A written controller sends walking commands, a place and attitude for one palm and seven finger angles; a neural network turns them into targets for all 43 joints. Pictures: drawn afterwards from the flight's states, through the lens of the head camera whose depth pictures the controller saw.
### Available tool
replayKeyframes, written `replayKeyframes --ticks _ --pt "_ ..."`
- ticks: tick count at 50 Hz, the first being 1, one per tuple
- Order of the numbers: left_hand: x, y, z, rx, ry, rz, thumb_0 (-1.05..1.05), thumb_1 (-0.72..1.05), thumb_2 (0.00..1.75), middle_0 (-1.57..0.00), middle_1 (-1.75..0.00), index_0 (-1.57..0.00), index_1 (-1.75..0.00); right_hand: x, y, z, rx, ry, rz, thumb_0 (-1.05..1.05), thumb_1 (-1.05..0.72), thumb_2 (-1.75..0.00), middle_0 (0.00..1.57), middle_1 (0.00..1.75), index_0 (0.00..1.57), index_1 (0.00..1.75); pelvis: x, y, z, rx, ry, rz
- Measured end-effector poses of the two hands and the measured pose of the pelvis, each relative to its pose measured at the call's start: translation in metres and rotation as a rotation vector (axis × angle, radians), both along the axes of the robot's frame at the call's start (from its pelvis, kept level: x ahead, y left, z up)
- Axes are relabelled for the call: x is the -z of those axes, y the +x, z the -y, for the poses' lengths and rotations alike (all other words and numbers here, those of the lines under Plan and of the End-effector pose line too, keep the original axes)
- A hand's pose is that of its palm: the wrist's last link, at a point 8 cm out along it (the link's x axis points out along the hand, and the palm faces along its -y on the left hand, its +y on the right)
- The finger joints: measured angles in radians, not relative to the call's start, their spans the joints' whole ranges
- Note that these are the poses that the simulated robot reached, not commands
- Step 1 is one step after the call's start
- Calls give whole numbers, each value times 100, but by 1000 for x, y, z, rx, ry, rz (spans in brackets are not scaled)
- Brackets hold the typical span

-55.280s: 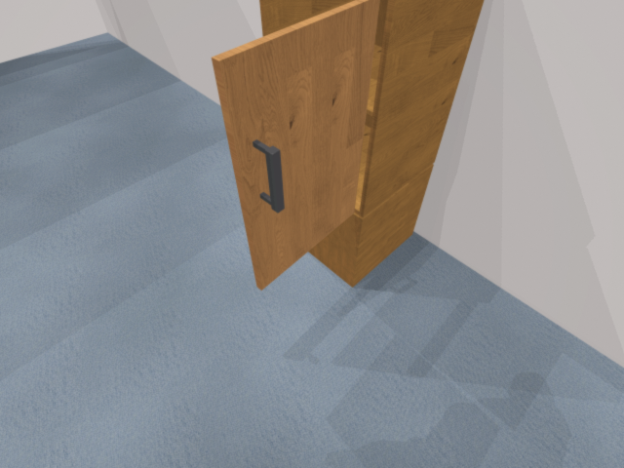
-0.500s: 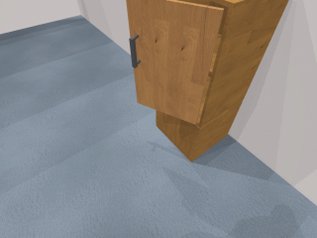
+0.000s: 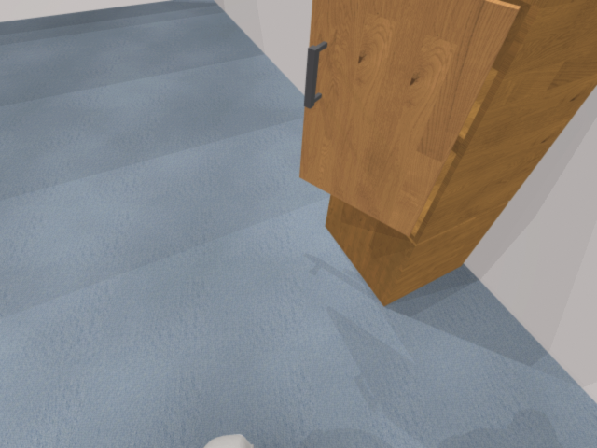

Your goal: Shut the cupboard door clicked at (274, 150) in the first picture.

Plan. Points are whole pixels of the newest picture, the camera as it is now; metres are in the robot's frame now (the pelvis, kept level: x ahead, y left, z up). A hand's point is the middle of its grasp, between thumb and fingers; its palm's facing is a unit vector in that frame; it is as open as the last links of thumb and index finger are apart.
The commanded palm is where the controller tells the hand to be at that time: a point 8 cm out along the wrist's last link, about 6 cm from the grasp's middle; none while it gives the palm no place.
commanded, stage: walk to a spot facing it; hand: left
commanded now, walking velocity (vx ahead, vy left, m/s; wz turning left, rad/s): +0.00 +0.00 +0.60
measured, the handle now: (315, 75) +0.87 -0.01 +0.04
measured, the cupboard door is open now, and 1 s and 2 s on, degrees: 26 26 26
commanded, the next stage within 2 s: none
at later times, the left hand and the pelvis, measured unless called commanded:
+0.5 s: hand out of the picture +0.06 +0.22 -0.13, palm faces +0.28 -0.91 -0.32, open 7.3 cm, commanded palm none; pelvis +0.00 -0.02 +0.01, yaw +18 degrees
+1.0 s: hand out of the picture -0.04 +0.20 -0.14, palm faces +0.61 -0.73 -0.31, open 7.4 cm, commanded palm none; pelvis +0.04 -0.03 +0.01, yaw +38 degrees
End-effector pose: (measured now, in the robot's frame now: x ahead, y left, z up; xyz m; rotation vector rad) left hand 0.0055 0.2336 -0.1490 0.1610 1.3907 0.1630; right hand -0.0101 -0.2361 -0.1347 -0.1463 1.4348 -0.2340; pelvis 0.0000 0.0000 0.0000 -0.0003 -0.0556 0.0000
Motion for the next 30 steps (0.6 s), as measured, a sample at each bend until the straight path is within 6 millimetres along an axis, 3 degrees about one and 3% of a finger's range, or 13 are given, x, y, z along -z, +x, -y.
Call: replayKeyframes --ticks 4,10,18,22,25,30 --pt "5 5 -24 -36 18 20 0 91 90 -20 -30 -21 -29 7 21 -8 -61 -12 49 0 -91 -89 20 30 20 30 9 -2 -16 -38 5 -13" --pt "-25 36 -49 -64 64 140 0 91 90 -20 -30 -20 -29 -8 45 -13 -156 -9 71 0 -91 -89 20 30 20 30 -8 -8 -21 -104 -14 -56" --pt "-53 61 -51 -113 114 278 0 91 90 -20 -30 -20 -29 -22 92 7 -263 -17 113 0 -91 -89 20 30 20 30 -20 -6 -2 -217 -49 -87" --pt "-54 52 -38 -157 142 306 0 91 90 -20 -30 -20 -29 -17 122 27 -311 -19 136 0 -90 -89 20 30 20 30 -13 0 17 -280 -31 -98" --pt "-51 29 -26 -202 157 265 0 91 90 -20 -30 -20 -29 -12 147 36 -353 -24 155 1 -91 -89 20 30 20 30 -9 2 24 -319 -25 -90" --pt "-43 -11 -7 -295 128 164 0 91 90 -20 -30 -21 -29 -19 181 28 -435 -14 175 1 -91 -89 20 30 19 30 -14 10 26 -399 -6 -77"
